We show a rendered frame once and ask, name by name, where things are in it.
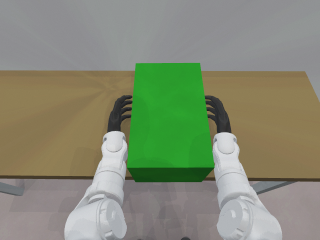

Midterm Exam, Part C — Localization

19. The right robot forearm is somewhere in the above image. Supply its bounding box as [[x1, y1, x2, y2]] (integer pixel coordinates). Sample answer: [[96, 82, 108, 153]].
[[212, 132, 270, 214]]

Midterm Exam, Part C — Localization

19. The left robot forearm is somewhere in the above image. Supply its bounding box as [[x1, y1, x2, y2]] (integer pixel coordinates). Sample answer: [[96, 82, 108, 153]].
[[64, 131, 128, 240]]

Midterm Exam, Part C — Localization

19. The right robot upper arm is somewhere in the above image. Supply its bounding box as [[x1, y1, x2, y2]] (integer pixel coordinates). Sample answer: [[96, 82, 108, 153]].
[[216, 199, 282, 240]]

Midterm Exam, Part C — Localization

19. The table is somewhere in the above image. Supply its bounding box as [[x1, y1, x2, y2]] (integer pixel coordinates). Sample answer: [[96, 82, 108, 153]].
[[0, 70, 320, 196]]

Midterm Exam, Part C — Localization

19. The carton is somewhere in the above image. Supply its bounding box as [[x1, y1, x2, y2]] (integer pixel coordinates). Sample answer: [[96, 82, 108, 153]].
[[127, 63, 215, 183]]

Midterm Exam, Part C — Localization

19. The robot left hand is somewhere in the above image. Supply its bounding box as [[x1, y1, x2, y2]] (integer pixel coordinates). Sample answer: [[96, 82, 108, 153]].
[[107, 95, 133, 133]]

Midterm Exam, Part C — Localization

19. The left robot upper arm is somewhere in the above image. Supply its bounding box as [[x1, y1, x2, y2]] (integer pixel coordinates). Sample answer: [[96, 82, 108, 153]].
[[65, 198, 127, 240]]

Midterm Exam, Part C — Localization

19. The robot right hand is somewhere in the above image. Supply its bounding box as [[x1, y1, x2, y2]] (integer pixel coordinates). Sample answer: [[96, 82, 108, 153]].
[[205, 95, 232, 133]]

